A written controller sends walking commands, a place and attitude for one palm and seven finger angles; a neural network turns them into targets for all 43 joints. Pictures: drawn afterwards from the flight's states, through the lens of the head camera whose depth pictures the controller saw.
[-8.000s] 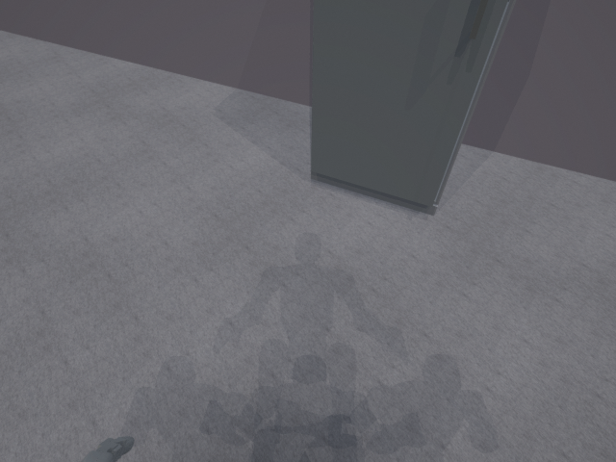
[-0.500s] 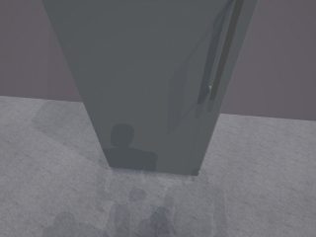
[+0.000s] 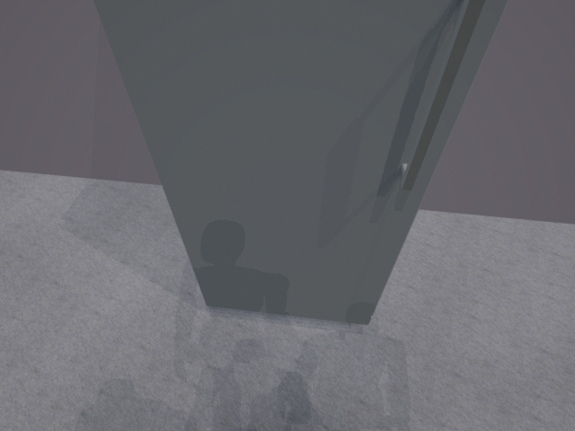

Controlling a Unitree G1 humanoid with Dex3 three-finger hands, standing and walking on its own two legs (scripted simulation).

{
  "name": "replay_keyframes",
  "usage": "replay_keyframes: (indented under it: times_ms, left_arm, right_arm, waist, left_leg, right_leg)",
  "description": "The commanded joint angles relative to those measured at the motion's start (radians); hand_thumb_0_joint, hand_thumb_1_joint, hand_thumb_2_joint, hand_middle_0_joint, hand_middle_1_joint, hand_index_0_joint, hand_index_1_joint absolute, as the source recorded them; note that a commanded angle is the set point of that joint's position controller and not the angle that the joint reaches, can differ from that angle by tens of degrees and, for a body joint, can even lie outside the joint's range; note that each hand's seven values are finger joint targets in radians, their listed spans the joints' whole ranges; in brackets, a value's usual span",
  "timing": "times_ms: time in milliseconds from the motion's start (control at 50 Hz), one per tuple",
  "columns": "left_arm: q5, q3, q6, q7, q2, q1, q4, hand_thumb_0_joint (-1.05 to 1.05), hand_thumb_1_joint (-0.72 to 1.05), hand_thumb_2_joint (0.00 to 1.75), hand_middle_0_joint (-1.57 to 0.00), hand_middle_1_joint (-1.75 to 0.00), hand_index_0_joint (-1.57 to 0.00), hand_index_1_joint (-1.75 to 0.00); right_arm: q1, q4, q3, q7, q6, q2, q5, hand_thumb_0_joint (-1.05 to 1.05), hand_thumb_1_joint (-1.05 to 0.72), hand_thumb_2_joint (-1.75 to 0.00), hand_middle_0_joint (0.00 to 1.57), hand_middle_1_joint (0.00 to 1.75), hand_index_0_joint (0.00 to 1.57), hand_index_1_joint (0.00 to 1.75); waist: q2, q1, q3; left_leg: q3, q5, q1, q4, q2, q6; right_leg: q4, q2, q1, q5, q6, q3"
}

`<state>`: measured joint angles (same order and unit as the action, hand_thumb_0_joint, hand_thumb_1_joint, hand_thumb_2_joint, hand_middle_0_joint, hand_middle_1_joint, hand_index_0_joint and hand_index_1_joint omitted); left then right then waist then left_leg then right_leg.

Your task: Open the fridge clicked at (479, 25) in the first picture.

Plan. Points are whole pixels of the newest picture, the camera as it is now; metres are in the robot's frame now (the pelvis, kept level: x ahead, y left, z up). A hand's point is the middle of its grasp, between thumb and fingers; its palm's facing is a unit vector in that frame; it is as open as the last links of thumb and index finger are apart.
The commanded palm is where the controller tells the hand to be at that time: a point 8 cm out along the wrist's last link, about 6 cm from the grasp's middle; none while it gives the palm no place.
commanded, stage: look again from close up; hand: right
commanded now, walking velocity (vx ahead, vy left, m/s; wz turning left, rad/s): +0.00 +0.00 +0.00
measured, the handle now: (431, 105) +0.55 -0.18 +0.18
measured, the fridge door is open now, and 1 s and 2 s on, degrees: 0 0 0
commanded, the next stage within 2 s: raise the hand to about handle height in 1.12 s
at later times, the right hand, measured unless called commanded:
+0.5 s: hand out of the picture +0.03 -0.18 -0.18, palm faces +0.00 +0.98 -0.21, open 7.4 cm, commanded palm none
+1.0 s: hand out of the picture +0.05 -0.20 -0.17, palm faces +0.00 +0.97 -0.23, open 7.4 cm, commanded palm none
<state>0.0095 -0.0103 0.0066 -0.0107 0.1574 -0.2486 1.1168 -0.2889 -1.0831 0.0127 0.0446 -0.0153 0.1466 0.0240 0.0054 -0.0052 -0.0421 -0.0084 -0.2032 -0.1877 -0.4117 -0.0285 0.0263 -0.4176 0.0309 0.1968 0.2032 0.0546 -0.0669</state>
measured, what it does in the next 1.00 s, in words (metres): stands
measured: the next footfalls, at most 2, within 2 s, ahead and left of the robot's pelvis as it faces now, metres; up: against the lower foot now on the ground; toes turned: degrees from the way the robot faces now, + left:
none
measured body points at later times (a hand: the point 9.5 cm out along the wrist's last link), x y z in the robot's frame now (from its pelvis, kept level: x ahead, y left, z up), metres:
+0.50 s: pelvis +0.02 +0.00 +0.00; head +0.04 -0.01 +0.45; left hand +0.03 +0.23 -0.15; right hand +0.03 -0.23 -0.16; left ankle +0.01 +0.14 -0.74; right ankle +0.02 -0.08 -0.74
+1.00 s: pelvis +0.03 -0.01 +0.00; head +0.05 -0.01 +0.45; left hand +0.06 +0.24 -0.15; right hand +0.05 -0.25 -0.15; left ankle +0.01 +0.14 -0.74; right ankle +0.02 -0.08 -0.74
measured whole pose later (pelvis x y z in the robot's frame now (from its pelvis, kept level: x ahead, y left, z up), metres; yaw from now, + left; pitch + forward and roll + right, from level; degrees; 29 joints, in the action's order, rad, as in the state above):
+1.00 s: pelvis +0.03 -0.01 +0.00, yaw -1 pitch -1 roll +0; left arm 0.01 0.00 0.02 -0.02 0.21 -0.21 1.13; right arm -0.23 -1.11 0.01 0.03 -0.01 0.21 0.02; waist 0.01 0.00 -0.05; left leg -0.02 -0.22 -0.11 -0.35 -0.04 0.04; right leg -0.35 0.05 0.12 0.21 0.06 -0.06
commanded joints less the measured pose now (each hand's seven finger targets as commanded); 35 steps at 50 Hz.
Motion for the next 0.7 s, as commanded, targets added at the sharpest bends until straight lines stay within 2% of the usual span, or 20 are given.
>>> replay_keyframes:
  times_ms: [0, 40, 180, 220, 380, 440, 560, 680]
  left_arm:
    - [-0.002, -0.017, 0.013, -0.01, 0.103, -0.051, -0.024, 0.0, 0.9, 0.9, -0.2, -0.3, -0.2, -0.3]
    - [-0.002, -0.016, 0.013, -0.01, 0.106, -0.05, -0.021, 0.0, 0.9, 0.9, -0.2, -0.3, -0.2, -0.3]
    - [-0.002, -0.015, 0.016, -0.01, 0.118, -0.049, -0.017, 0.0, 0.9, 0.9, -0.2, -0.3, -0.2, -0.3]
    - [-0.002, -0.014, 0.018, -0.011, 0.12, -0.046, -0.015, 0.0, 0.9, 0.9, -0.2, -0.3, -0.2, -0.3]
    - [-0.004, -0.014, 0.019, -0.013, 0.135, -0.034, -0.011, 0.0, 0.9, 0.9, -0.2, -0.3, -0.2, -0.3]
    - [-0.003, -0.013, 0.019, -0.014, 0.139, -0.031, -0.012, 0.0, 0.9, 0.9, -0.2, -0.3, -0.2, -0.3]
    - [-0.002, -0.013, 0.022, -0.016, 0.151, -0.017, -0.013, 0.0, 0.9, 0.9, -0.2, -0.3, -0.2, -0.3]
    - [-0.003, -0.013, 0.024, -0.017, 0.168, -0.009, -0.016, 0.0, 0.9, 0.9, -0.2, -0.3, -0.2, -0.3]
  right_arm:
    - [-0.067, 0.027, -0.024, 0.003, -0.013, 0.117, -0.007, 0.0, -0.9, -0.9, 0.2, 0.3, 0.2, 0.3]
    - [-0.057, 0.028, -0.024, 0.002, -0.012, 0.119, -0.007, 0.0, -0.9, -0.9, 0.2, 0.3, 0.2, 0.3]
    - [-0.04, 0.032, -0.027, 0.001, -0.012, 0.133, -0.008, 0.0, -0.9, -0.9, 0.2, 0.3, 0.2, 0.3]
    - [-0.034, 0.03, -0.026, 0.0, -0.012, 0.134, -0.009, 0.0, -0.9, -0.9, 0.2, 0.3, 0.2, 0.3]
    - [-0.027, 0.023, -0.025, 0.0, -0.011, 0.147, -0.009, 0.0, -0.9, -0.9, 0.2, 0.3, 0.2, 0.3]
    - [-0.019, 0.021, -0.026, -0.002, -0.01, 0.147, -0.009, 0.0, -0.9, -0.9, 0.2, 0.3, 0.2, 0.3]
    - [-0.015, 0.014, -0.026, -0.003, -0.009, 0.153, -0.009, 0.0, -0.9, -0.9, 0.2, 0.3, 0.2, 0.3]
    - [-0.009, 0.012, -0.027, -0.004, -0.01, 0.166, -0.008, 0.0, -0.9, -0.9, 0.2, 0.3, 0.2, 0.3]
  waist:
    - [-0.003, 0.0, -0.024]
    - [-0.003, 0.0, -0.033]
    - [0.011, 0.002, 0.0]
    - [-0.004, 0.001, 0.005]
    - [0.006, 0.002, -0.005]
    - [0.002, -0.001, -0.012]
    - [-0.019, 0.0, -0.003]
    - [0.002, 0.001, 0.0]
  left_leg:
    - [0.086, 0.033, -0.023, 0.078, -0.09, -0.042]
    - [0.085, 0.024, -0.02, 0.08, -0.088, -0.041]
    - [0.075, 0.066, 0.01, 0.074, -0.088, -0.041]
    - [0.073, 0.074, 0.016, 0.073, -0.09, -0.04]
    - [0.07, 0.092, 0.019, 0.081, -0.089, -0.038]
    - [0.068, 0.069, 0.02, 0.087, -0.089, -0.036]
    - [0.065, 0.091, 0.03, 0.088, -0.09, -0.033]
    - [0.063, 0.111, 0.038, 0.091, -0.091, -0.033]
  right_leg:
    - [0.098, -0.127, 0.015, -0.032, -0.026, 0.135]
    - [0.106, -0.128, 0.023, -0.02, -0.027, 0.137]
    - [0.096, -0.134, -0.004, -0.088, -0.025, 0.139]
    - [0.1, -0.135, -0.01, -0.101, -0.025, 0.138]
    - [0.105, -0.139, -0.033, -0.132, -0.024, 0.141]
    - [0.117, -0.139, -0.029, -0.11, -0.025, 0.144]
    - [0.121, -0.141, -0.052, -0.147, -0.024, 0.144]
    - [0.122, -0.144, -0.064, -0.18, -0.022, 0.147]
